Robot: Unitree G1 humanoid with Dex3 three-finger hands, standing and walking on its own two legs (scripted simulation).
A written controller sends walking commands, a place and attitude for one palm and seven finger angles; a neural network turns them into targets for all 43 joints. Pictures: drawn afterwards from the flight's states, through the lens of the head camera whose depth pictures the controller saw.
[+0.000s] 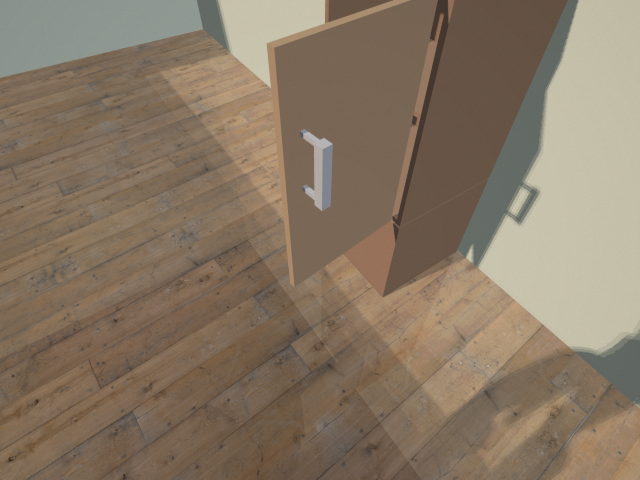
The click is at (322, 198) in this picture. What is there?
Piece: cupboard door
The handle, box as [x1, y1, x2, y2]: [300, 129, 332, 210]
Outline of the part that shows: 303,129 300,131 300,135 314,146 314,189 311,189 307,185 302,186 302,189 314,200 314,204 322,210 330,205 332,144 324,138 319,140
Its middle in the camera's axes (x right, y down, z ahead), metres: -0.01 -0.12 +0.69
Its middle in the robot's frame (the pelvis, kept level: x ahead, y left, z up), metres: +0.61 +0.05 +0.02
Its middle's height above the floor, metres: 0.80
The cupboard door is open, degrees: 96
